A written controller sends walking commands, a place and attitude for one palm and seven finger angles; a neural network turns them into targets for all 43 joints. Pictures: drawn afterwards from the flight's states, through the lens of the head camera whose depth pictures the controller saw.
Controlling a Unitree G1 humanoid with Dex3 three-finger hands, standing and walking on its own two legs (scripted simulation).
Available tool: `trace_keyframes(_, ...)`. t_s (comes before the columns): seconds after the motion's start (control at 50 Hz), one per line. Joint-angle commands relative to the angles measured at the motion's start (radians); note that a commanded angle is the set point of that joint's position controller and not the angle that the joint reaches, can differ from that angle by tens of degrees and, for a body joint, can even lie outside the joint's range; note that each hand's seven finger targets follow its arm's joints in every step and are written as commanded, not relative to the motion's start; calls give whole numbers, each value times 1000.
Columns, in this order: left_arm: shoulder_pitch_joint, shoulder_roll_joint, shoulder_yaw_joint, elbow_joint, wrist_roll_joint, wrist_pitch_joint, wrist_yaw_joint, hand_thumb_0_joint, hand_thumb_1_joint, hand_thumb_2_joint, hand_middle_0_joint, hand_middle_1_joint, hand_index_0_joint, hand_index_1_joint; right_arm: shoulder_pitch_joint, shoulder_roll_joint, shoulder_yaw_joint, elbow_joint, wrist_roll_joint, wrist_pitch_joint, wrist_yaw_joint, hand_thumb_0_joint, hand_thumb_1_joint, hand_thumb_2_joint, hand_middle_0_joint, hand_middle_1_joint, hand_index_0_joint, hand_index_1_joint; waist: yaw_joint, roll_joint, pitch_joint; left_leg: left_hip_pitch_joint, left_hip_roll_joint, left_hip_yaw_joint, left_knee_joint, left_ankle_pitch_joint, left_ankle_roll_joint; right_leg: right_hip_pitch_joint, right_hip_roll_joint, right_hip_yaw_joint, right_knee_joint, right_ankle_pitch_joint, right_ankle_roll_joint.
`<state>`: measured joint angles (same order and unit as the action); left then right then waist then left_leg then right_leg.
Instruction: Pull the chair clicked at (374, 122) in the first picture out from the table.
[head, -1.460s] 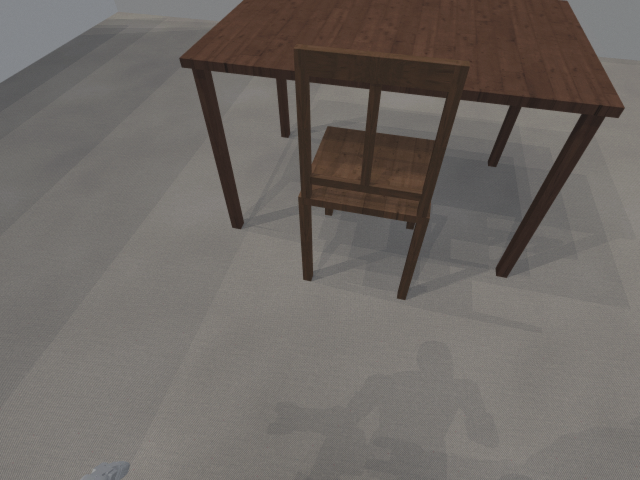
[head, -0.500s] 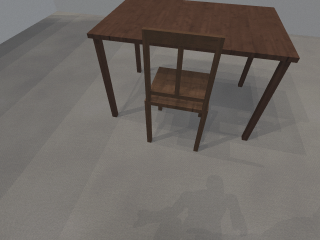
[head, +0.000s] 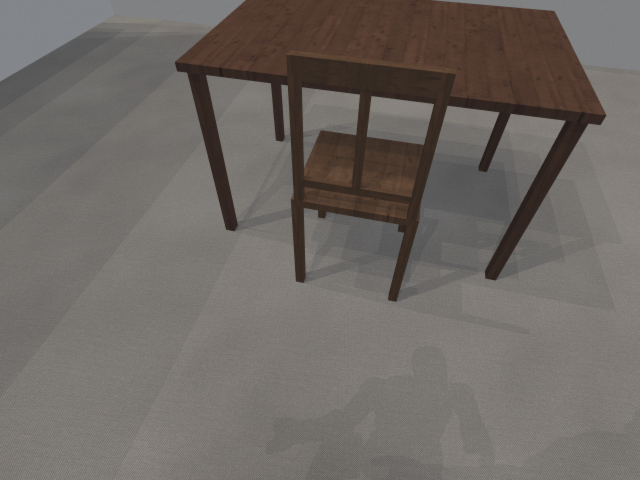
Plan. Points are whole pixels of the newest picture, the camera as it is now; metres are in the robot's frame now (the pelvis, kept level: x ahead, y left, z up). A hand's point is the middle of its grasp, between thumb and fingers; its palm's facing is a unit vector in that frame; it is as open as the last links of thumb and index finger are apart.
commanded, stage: turn to face it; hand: left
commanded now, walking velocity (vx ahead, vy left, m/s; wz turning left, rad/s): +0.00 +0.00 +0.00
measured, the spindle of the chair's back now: (360, 142) +0.93 -0.05 -0.11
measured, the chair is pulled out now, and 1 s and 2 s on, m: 0.00 0.00 0.00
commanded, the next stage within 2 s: take the last steps up to it in 0.50 s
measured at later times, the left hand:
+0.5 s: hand out of the picture +0.08 +0.22 -0.17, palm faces -0.08 -0.95 -0.29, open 7.4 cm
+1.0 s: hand out of the picture +0.04 +0.15 -0.18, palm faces -0.08 -0.98 -0.20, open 7.4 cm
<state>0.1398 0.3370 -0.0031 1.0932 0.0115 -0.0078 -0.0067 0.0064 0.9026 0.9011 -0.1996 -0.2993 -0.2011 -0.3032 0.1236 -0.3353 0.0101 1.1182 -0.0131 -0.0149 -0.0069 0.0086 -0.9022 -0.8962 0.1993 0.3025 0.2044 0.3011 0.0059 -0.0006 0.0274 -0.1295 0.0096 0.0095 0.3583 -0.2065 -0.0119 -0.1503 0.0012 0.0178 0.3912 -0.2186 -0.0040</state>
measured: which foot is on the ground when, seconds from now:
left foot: down 0.00-0.86, up 0.88-1.00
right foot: down 0.00-1.00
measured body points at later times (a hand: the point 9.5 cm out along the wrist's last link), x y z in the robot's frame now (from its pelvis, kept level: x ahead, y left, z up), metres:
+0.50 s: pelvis +0.00 +0.00 -0.01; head +0.01 +0.00 +0.44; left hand +0.08 +0.27 -0.15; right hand +0.05 -0.28 -0.15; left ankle -0.01 +0.13 -0.75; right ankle +0.00 -0.12 -0.75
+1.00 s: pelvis +0.04 -0.03 -0.01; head +0.04 -0.03 +0.44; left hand +0.04 +0.21 -0.16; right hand +0.00 -0.27 -0.17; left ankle +0.04 +0.10 -0.68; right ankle +0.00 -0.11 -0.75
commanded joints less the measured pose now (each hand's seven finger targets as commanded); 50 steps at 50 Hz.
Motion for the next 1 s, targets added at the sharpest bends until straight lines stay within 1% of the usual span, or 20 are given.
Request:
trace_keyframes(0.0,-34,205,43,-65,-1,-22,18,0,900,900,-200,-300,-200,-300,-39,-202,-42,-63,5,-26,-11,0,-900,-900,200,300,200,300,-4,2,-74,23,112,-94,-52,157,36,13,-116,98,-63,174,-27)
trace_keyframes(0.18,-40,215,52,-73,0,-16,15,0,900,900,-200,-300,-200,-300,-35,-210,-49,-71,4,-28,-17,0,-900,-900,200,300,200,300,-5,-1,-75,42,124,-62,-31,185,33,4,-106,117,-38,251,-37)
trace_keyframes(0.48,59,88,49,-132,5,24,21,0,900,900,-200,-300,-200,-300,69,-67,-54,-123,2,2,-25,0,-900,-900,200,300,200,300,-11,-11,-51,-13,129,6,77,84,16,-111,-76,180,70,243,-35)
trace_keyframes(0.58,83,61,54,-158,8,26,22,0,900,900,-200,-300,-200,-300,97,-44,-65,-133,3,5,-26,0,-900,-900,200,300,200,300,-11,5,-48,-46,141,4,89,15,27,-143,-55,183,106,180,-36)
trace_keyframes(0.6,103,54,56,-157,9,26,18,0,900,900,-200,-300,-200,-300,109,-40,-65,-130,-1,5,-24,0,-900,-900,200,300,200,300,-7,-7,-59,-46,143,3,83,-102,31,-144,-47,182,97,50,-39)
trace_keyframes(0.64,109,38,59,-166,15,31,7,0,900,900,-200,-300,-200,-300,126,-48,-73,-129,-7,7,-17,0,-900,-900,200,300,200,300,-7,18,9,-80,159,-48,21,-388,54,-225,-7,178,87,-290,-45)
trace_keyframes(0.66,115,28,63,-173,18,31,2,0,900,900,-200,-300,-200,-300,136,-56,-80,-128,-11,8,-14,0,-900,-900,200,300,200,300,-7,39,50,-93,181,-86,-12,-482,72,-277,16,158,111,-368,-43)
trace_keyframes(0.68,119,10,66,-178,18,29,-2,0,900,900,-200,-300,-200,-300,152,-69,-85,-126,-13,6,-14,0,-900,-900,200,300,200,300,-13,82,79,-95,221,-141,-60,-544,98,-320,43,120,179,-367,-37)
trace_keyframes(0.7,127,-16,68,-178,18,24,-7,0,900,900,-200,-300,-200,-300,168,-87,-94,-120,-13,0,-15,0,-900,-900,200,300,200,300,-16,138,78,-102,294,-205,-118,-569,134,-316,62,47,309,-281,-28)
trace_keyframes(0.72,114,-40,69,-183,19,19,-13,0,900,900,-200,-300,-200,-300,179,-102,-101,-117,-10,-9,-15,0,-900,-900,200,300,200,300,-19,157,67,-102,364,-251,-152,-560,169,-313,40,-23,396,-220,-18)
trace_keyframes(0.74,108,-58,72,-184,21,18,-19,0,900,900,-200,-300,-200,-300,174,-96,-106,-116,-14,-15,-15,0,-900,-900,200,300,200,300,-18,159,82,-113,382,-232,-160,-505,179,-310,6,-38,411,-222,-13)
trace_keyframes(0.76,120,-66,74,-182,21,12,-23,0,900,900,-200,-300,-200,-300,167,-87,-103,-114,-16,-19,-16,0,-900,-900,200,300,200,300,-12,130,87,-142,368,-176,-130,-441,164,-256,-17,-48,361,-235,-11)
trace_keyframes(0.78,164,-81,75,-162,20,6,-25,0,900,900,-200,-300,-200,-300,156,-71,-98,-110,-17,-19,-17,0,-900,-900,200,300,200,300,13,105,84,-197,333,-104,-61,-391,135,-148,-16,-66,264,-204,-12)
trace_keyframes(0.8,259,-87,74,-124,21,-4,-22,0,900,900,-200,-300,-200,-300,151,-49,-91,-103,-19,-17,-15,0,-900,-900,200,300,200,300,51,34,61,-242,262,-17,93,-348,93,-23,11,-81,139,-151,-21)
trace_keyframes(0.82,334,-29,83,-89,24,-20,-10,0,900,900,-200,-300,-200,-300,158,11,-79,-113,-10,-16,-11,0,-900,-900,200,300,200,300,73,-165,55,-404,146,96,364,-342,34,106,-111,168,-25,-259,-85)
trace_keyframes(0.84,440,61,102,-59,16,-29,9,0,900,900,-200,-300,-200,-300,85,73,-60,-166,-2,-24,-3,0,-900,-900,200,300,200,300,113,-352,53,-598,42,152,635,-436,3,176,-336,534,-202,-286,-199)
trace_keyframes(0.86,472,51,96,-50,5,-34,22,0,900,900,-200,-300,-200,-300,33,36,-66,-184,-8,-26,-2,0,-900,-900,200,300,200,300,119,-237,50,-613,71,31,748,-377,17,140,-360,595,-224,-264,-252)
trace_keyframes(0.88,421,26,89,-43,8,-37,26,0,900,900,-200,-300,-200,-300,17,50,-70,-176,-7,-30,1,0,-900,-900,200,300,200,300,86,-157,83,-627,92,13,802,-307,18,106,-340,551,-210,-240,-270)
trace_keyframes(0.92,329,-23,77,-60,15,-46,33,0,900,900,-200,-300,-200,-300,69,72,-73,-151,-13,-28,7,0,-900,-900,200,300,200,300,25,-54,81,-553,124,13,774,-236,7,17,-303,407,-185,-175,-255)
trace_keyframes(0.98,318,-42,67,-47,18,-55,29,0,900,900,-200,-300,-200,-300,89,109,-70,-143,-11,-18,14,0,-900,-900,200,300,200,300,-1,-90,78,-459,111,58,644,-149,-7,-51,-234,262,-201,-58,-219)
